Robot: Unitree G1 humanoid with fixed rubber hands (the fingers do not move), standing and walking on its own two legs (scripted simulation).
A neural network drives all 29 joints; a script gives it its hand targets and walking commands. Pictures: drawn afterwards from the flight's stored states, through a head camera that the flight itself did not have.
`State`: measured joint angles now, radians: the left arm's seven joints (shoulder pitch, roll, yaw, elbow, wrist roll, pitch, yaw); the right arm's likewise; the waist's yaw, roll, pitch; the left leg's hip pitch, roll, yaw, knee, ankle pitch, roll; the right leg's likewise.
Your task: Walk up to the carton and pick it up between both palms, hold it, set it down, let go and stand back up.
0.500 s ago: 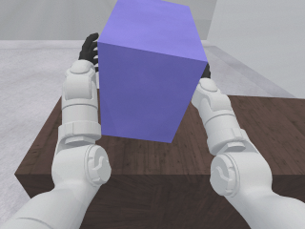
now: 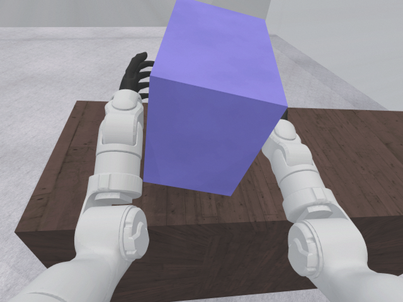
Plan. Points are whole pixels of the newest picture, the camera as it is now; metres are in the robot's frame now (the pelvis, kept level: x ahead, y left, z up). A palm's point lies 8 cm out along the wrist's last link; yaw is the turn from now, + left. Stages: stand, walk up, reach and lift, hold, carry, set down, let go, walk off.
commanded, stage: set down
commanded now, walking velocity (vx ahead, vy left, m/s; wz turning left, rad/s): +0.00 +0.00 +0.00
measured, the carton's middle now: (205, 98) +0.46 -0.01 +0.19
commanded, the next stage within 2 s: none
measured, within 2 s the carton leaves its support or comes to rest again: neither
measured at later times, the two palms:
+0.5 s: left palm (134, 105) +0.43 +0.14 +0.19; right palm (270, 132) +0.39 -0.14 +0.17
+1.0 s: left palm (136, 109) +0.45 +0.14 +0.17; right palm (266, 141) +0.39 -0.14 +0.14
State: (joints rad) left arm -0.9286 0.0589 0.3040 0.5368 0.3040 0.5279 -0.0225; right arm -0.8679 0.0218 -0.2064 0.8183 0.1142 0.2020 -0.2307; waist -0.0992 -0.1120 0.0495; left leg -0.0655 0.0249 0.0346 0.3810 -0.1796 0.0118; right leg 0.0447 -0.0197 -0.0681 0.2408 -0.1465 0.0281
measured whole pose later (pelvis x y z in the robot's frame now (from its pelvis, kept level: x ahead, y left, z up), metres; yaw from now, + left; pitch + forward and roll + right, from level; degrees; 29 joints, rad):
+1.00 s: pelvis +0.01 +0.01 +0.00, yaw +0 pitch -5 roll -2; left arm -0.97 0.11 0.31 0.90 0.27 0.27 -0.06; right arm -0.80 0.13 -0.42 0.86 -0.08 0.09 -0.24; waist -0.11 -0.10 0.03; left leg -0.11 0.01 0.04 0.39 -0.19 0.03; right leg 0.00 -0.03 -0.06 0.24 -0.15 0.05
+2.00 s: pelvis +0.03 +0.02 +0.00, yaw -1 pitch +4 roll -2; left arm -1.01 0.16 0.34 1.17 0.28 0.06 -0.11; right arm -0.75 0.26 -0.62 0.83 -0.31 -0.03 -0.24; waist -0.13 -0.07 -0.02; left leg -0.29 0.00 0.05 0.41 -0.20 0.04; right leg -0.17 -0.04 -0.06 0.25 -0.15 0.06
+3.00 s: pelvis +0.01 +0.02 +0.00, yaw -1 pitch +7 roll -2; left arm -1.02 0.16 0.44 1.24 0.35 -0.07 -0.13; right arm -0.78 0.30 -0.76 0.89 -0.43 -0.19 -0.22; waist -0.10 -0.09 -0.01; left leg -0.36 0.01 0.05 0.42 -0.18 0.03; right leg -0.25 -0.03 -0.06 0.27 -0.14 0.05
